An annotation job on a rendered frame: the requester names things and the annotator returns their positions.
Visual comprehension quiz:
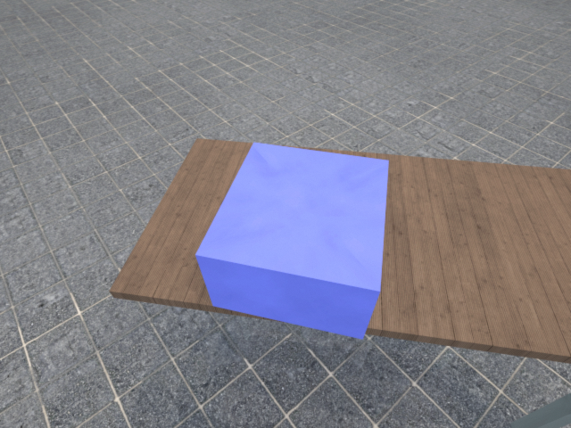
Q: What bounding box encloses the carton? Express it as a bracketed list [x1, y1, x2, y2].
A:
[195, 143, 389, 340]

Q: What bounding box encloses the table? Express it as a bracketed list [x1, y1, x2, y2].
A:
[109, 138, 571, 428]

